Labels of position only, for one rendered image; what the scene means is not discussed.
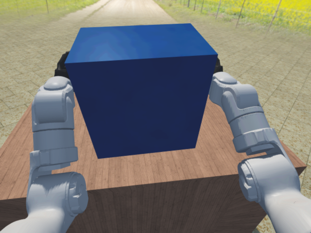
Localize robot right upper arm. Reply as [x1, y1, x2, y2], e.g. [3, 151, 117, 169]
[238, 152, 311, 233]

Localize right robot forearm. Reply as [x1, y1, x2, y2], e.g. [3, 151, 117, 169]
[208, 72, 300, 190]

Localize left robot forearm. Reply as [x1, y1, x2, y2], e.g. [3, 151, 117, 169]
[26, 76, 78, 213]

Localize carton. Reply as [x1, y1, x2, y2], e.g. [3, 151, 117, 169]
[64, 23, 218, 159]

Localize robot left hand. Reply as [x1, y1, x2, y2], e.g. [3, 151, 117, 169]
[54, 51, 70, 80]

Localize robot right hand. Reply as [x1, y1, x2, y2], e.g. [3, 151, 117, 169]
[213, 58, 223, 74]

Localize robot left upper arm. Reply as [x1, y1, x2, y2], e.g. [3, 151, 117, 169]
[0, 171, 88, 233]

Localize pedestal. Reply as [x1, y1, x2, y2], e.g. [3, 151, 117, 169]
[0, 93, 307, 233]

